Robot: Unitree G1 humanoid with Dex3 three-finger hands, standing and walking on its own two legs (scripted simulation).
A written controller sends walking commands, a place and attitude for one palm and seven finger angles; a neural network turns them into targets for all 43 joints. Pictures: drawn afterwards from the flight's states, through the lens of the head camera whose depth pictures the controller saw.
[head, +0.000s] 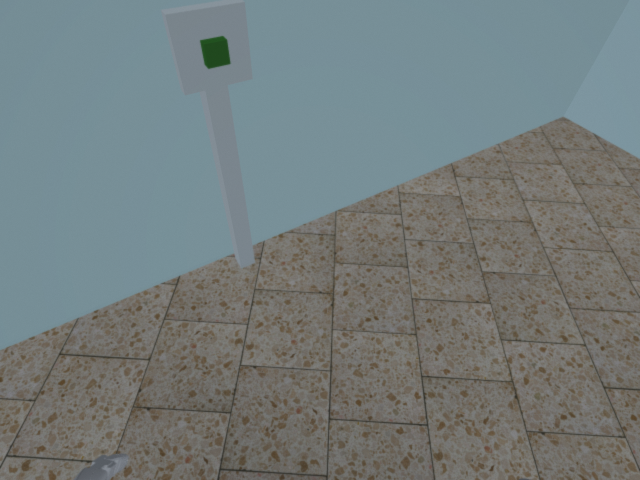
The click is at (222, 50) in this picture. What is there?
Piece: button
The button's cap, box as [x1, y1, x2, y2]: [200, 36, 230, 68]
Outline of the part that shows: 223,36 200,40 204,62 208,68 230,63 227,42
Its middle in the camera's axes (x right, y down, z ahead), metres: -0.24 -0.43 +0.88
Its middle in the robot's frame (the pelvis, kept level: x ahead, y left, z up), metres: +0.95 +0.29 +0.08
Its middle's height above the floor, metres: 0.85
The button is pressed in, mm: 0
